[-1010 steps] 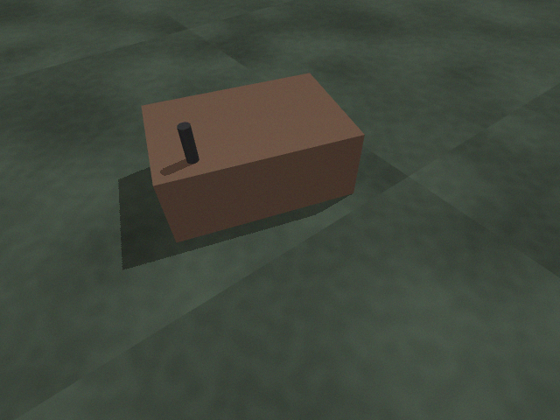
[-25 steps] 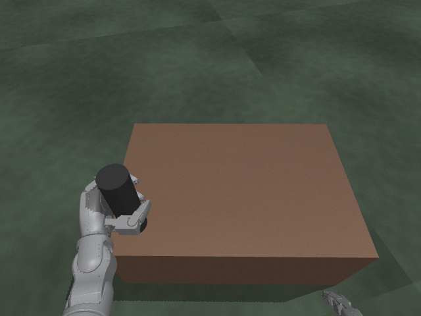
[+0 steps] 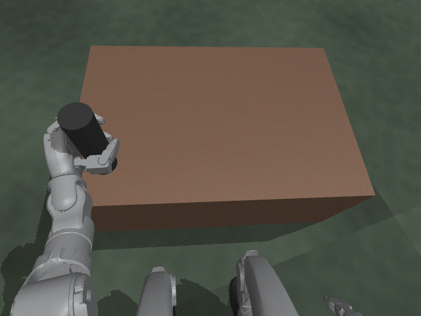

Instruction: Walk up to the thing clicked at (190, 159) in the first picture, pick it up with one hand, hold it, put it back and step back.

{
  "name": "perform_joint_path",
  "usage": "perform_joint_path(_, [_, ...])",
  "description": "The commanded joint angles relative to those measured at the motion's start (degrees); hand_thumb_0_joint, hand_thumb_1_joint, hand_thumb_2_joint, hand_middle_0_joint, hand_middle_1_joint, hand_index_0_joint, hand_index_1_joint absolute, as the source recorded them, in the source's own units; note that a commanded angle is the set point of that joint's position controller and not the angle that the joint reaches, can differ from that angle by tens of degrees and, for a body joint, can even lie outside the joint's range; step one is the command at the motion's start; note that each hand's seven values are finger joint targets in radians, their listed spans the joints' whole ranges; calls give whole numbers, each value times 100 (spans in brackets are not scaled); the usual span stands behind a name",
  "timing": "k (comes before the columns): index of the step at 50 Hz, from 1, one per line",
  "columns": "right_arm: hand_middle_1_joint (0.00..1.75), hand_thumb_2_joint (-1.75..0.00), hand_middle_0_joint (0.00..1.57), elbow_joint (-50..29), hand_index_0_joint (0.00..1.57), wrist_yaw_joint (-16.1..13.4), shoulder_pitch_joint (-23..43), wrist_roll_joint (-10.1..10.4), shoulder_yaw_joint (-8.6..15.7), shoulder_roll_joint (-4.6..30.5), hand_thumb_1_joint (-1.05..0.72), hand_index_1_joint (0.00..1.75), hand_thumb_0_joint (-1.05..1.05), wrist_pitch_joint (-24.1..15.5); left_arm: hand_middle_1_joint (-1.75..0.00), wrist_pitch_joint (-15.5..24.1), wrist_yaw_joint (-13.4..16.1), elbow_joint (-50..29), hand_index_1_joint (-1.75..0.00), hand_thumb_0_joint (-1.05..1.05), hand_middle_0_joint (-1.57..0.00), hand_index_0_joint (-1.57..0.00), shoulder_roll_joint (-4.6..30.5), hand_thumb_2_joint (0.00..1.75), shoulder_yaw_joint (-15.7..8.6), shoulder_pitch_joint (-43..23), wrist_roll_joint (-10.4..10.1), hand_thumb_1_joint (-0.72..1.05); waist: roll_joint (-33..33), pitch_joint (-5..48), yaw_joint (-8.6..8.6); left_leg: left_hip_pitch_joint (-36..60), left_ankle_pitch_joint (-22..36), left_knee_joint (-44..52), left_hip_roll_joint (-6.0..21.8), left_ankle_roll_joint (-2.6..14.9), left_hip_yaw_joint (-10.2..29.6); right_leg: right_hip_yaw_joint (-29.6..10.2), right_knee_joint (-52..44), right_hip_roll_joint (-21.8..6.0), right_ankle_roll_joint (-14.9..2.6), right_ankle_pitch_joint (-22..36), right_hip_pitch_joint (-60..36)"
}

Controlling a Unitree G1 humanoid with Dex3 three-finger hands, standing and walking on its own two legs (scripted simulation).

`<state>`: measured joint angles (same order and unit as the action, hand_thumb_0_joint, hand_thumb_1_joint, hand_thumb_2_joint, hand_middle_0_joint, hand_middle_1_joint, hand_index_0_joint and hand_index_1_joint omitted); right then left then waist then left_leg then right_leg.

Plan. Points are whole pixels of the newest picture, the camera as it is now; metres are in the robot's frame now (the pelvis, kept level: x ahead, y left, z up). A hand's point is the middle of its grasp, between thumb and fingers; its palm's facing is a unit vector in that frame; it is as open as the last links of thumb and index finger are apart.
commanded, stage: crouch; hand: left
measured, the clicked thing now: (92, 143) +0.44 +0.20 +0.02
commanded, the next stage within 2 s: lower in 0.70 s
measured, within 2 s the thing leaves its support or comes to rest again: rests again in 1.78 s
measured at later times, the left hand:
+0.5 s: hand (102, 145) +0.48 +0.21 -0.06, palm faces +0.22 -0.98 -0.01, open 7.6 cm
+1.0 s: hand (108, 151) +0.50 +0.21 -0.11, palm faces +0.23 -0.97 -0.01, open 7.6 cm
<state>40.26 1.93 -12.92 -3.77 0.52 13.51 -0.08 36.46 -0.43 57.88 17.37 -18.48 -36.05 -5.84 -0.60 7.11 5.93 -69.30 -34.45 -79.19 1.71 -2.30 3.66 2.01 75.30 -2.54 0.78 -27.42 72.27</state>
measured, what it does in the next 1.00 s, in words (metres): lowers itself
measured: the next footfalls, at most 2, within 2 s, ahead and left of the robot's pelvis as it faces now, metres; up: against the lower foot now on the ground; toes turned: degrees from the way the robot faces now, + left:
none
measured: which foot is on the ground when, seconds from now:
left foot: down 0.00-1.00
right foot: down 0.00-1.00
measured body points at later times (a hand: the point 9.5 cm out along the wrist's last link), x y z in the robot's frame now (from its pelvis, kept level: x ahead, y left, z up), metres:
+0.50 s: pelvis -0.02 +0.00 -0.07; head +0.17 +0.03 +0.34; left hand +0.47 +0.26 -0.06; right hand +0.04 -0.27 -0.19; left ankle +0.02 +0.14 -0.60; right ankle +0.07 -0.13 -0.60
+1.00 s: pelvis -0.03 +0.01 -0.11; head +0.18 +0.03 +0.29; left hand +0.48 +0.26 -0.11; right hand +0.02 -0.26 -0.23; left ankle +0.02 +0.14 -0.60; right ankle +0.07 -0.13 -0.60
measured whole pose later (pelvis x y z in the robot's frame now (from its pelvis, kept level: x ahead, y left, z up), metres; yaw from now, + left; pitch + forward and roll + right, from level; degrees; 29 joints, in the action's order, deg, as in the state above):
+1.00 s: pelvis -0.03 +0.01 -0.11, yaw -1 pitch +35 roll -3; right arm 39.4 2.7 -12.4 -4.5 -2.7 14.3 0.0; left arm 32.9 -1.2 66.6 26.5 -27.0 -50.9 -2.0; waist 0.8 9.7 10.7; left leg -98.6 -39.3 -102.8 0.5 -1.9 4.9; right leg 1.5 97.1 -3.0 1.4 -30.7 101.3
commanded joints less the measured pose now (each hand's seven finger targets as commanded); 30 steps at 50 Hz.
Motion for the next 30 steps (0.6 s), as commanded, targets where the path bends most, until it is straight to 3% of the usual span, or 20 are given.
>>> perform_joint_path(1, [30, -90, 20, -365, 20, -68, -639, 26, 297, 1035, -89, 30, 0, -52, -148, 514, -32, -1175, -148, 0, -136, -138, 1396, 135, -419, -2649, -17, 38, 732, 3489, -18, 1032, 1734, 802, -206, 177, -142, -17, -450, 158, -288, 1467, -1962])
perform_joint_path(2, [30, -90, 20, -359, 20, -64, -664, 35, 285, 1044, -89, 30, 0, -35, -148, 491, -51, -1026, -147, 0, -136, -137, 1492, 135, -575, -2503, -19, 39, 617, 3593, -27, 889, 1754, 705, -206, 205, -154, -39, -396, 154, -281, 1538, -2040])
perform_joint_path(4, [30, -90, 20, -330, 20, -64, -680, 51, 296, 1034, -89, 30, 0, -8, -145, 441, -78, -983, -145, 0, -135, -136, 1415, 133, -490, -2638, -2, 41, 440, 3468, 92, 562, 1407, 584, -207, 255, -191, -122, -429, 153, -244, 1328, -2003])
perform_joint_path(5, [30, -90, 20, -294, 20, -58, -712, 42, 277, 1047, -89, 30, 0, -7, -146, 456, -87, -1000, -145, 0, -134, -136, 1567, 134, -651, -2670, 4, 41, 531, 3490, 110, 501, 1458, 516, -204, 245, -172, -94, -308, 140, -258, 1334, -1867])
perform_joint_path(8, [30, -90, 20, -262, 20, -34, -747, 45, 270, 1077, -90, 30, 0, 0, -146, 422, -82, -906, -145, 0, -135, -137, 1714, 133, -786, -2675, 46, 39, 507, 3603, 116, 306, 1492, 296, -198, 272, -175, -78, -127, 148, -262, 1356, -1690])
perform_joint_path(11, [30, -90, 20, -259, 20, -40, -721, 32, 235, 1041, -90, 30, 0, 1, -146, 430, -78, -950, -145, 0, -136, -137, 1934, 134, -912, -2897, 83, 43, 628, 3586, 172, 35, 1164, 140, -190, 287, -192, -175, -58, 130, -246, 1041, -1515])
perform_joint_path(13, [30, -90, 20, -226, 20, -31, -750, 23, 248, 1043, -90, 30, 0, -1, -147, 418, -72, -943, -146, 0, -138, -140, 1918, 134, -823, -3131, 135, 45, 580, 3535, 284, -195, 901, 62, -187, 295, -198, -221, -41, 132, -227, 815, -1437])
perform_joint_path(14, [30, -90, 20, -218, 20, -41, -721, 23, 227, 1033, -89, 30, 0, -8, -146, 436, -98, -1053, -146, 0, -137, -138, 2047, 135, -916, -3156, 115, 44, 701, 3602, 203, -205, 915, -12, -184, 297, -218, -275, -11, 118, -224, 797, -1384])
perform_joint_path(17, [30, -90, 20, -213, 20, -44, -763, 22, 226, 1084, -89, 30, 0, -1, -147, 389, -122, -1047, -147, 0, -138, -140, 2172, 136, -917, -3285, 163, 46, 855, 3769, 245, -139, 1021, -60, -173, 264, -184, -198, 149, 139, -259, 851, -1216])
perform_joint_path(21, [30, -90, 20, -175, 20, -51, -814, 5, 228, 1158, -90, 30, 0, -18, -150, 266, -240, -687, -150, 0, -141, -142, 1930, 138, -723, -3202, 187, 43, 1094, 3737, 333, 91, 1273, -181, -151, 225, -102, -8, 386, 163, -322, 953, -580])
perform_joint_path(22, [30, -90, 20, -209, 20, -42, -853, 2, 202, 1135, -90, 30, 0, -27, -149, 307, -234, -1120, -150, 0, -140, -142, 2001, 138, -740, -3525, 174, 43, 1198, 3904, 301, 82, 1403, -228, -157, 217, -124, -18, 445, 155, -328, 1076, -620])
perform_joint_path(23, [30, -90, 20, -194, 20, -44, -842, 1, 191, 1144, -90, 30, 0, -22, -150, 291, -231, -1012, -150, 0, -142, -143, 2112, 137, -856, -3463, 157, 41, 1232, 3961, 241, 196, 1492, -240, -156, 208, -90, 10, 502, 155, -339, 1086, -520])
perform_joint_path(27, [30, -90, 20, -165, 20, -36, -896, -4, 196, 1203, -90, 30, 0, -33, -149, 197, -253, -777, -150, 0, -140, -141, 1913, 137, -716, -3423, 160, 40, 1275, 3917, 350, 209, 1690, -385, -139, 191, -29, 70, 693, 154, -362, 1147, -154])
perform_joint_path(30, [30, -90, 20, -197, 20, -45, -851, -4, 173, 1188, -90, 30, 0, -52, -149, 192, -196, -876, -150, 0, -140, -141, 2129, 137, -783, -3646, 186, 40, 1219, 3813, 332, -114, 1330, -454, -165, 223, -60, 41, 717, 152, -342, 913, -152])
